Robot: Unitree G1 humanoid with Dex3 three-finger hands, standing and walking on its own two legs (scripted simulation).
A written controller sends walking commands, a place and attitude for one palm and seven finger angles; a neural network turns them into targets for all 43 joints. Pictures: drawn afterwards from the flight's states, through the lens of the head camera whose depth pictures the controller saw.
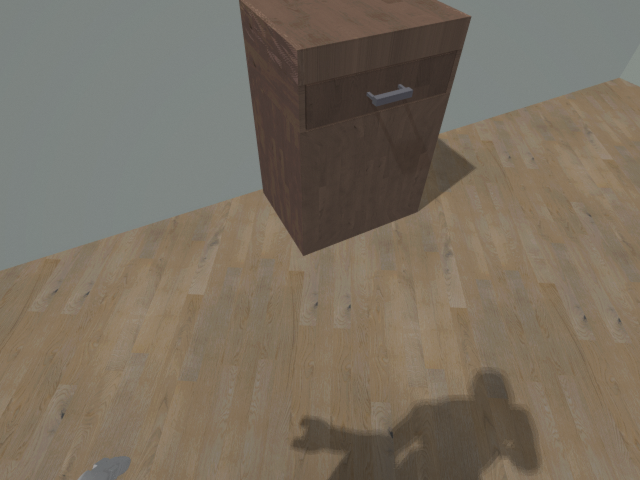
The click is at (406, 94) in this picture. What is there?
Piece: drawer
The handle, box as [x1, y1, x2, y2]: [366, 84, 412, 106]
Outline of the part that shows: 412,90 409,87 406,88 399,84 398,90 374,96 371,93 367,92 366,95 372,100 372,103 376,106 410,97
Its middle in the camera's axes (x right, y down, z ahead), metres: +0.21 -0.45 +1.20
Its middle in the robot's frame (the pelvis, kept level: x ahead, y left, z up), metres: +1.20 -0.15 -0.11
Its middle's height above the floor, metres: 0.66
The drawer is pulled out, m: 0.00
